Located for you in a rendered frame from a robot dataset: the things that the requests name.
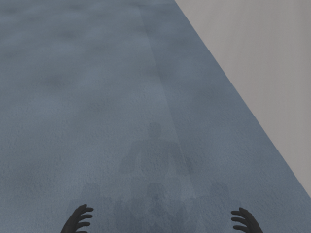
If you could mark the left robot hand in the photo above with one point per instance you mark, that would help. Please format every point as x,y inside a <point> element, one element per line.
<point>72,224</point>

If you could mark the right robot hand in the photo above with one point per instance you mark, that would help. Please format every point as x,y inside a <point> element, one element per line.
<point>249,221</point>

